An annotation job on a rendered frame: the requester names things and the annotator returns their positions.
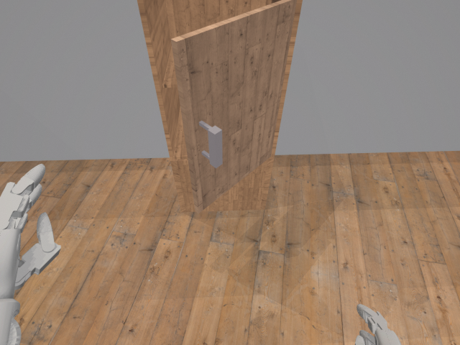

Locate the robot left hand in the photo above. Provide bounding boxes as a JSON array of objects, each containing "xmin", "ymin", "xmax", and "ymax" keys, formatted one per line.
[{"xmin": 0, "ymin": 164, "xmax": 61, "ymax": 299}]

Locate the cupboard door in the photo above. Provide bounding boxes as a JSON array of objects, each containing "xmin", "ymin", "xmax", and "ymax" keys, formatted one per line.
[{"xmin": 171, "ymin": 0, "xmax": 297, "ymax": 213}]

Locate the robot right hand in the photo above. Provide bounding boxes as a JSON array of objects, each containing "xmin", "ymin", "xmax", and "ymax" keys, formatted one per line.
[{"xmin": 355, "ymin": 304, "xmax": 402, "ymax": 345}]

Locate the robot left forearm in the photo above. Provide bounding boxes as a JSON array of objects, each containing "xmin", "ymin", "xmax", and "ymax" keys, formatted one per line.
[{"xmin": 0, "ymin": 298, "xmax": 22, "ymax": 345}]

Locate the handle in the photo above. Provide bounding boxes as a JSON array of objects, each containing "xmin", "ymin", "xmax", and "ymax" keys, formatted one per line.
[{"xmin": 199, "ymin": 121, "xmax": 223, "ymax": 168}]

